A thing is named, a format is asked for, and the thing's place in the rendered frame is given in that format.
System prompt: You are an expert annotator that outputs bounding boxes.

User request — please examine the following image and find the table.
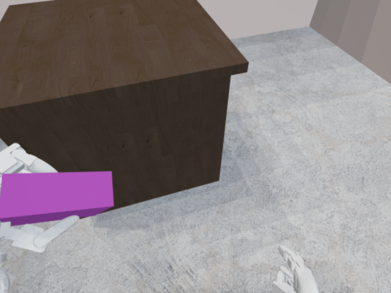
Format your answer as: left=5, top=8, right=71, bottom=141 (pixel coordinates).
left=0, top=0, right=249, bottom=219

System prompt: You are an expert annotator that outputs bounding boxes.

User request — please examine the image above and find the robot left hand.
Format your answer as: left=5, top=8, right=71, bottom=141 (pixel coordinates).
left=0, top=143, right=79, bottom=253

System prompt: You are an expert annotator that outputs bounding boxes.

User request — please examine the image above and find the robot right hand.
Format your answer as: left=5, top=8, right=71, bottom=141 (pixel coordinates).
left=273, top=245, right=319, bottom=293

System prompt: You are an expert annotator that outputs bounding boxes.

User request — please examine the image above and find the sponge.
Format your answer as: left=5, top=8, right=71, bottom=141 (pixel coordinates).
left=0, top=171, right=114, bottom=226

